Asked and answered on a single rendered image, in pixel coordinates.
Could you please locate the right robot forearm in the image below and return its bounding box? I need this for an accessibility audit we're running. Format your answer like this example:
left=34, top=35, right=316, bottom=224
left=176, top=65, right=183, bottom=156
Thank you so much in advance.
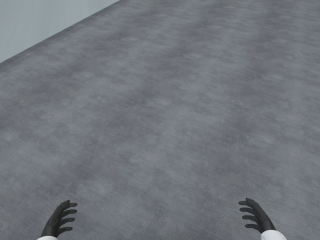
left=261, top=230, right=287, bottom=240

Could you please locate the right robot hand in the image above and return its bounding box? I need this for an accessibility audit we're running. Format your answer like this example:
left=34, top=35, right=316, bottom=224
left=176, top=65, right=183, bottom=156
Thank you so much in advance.
left=238, top=198, right=276, bottom=234

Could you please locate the left robot hand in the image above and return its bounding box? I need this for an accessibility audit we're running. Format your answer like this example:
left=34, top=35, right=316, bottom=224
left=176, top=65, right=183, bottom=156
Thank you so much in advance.
left=40, top=200, right=78, bottom=238

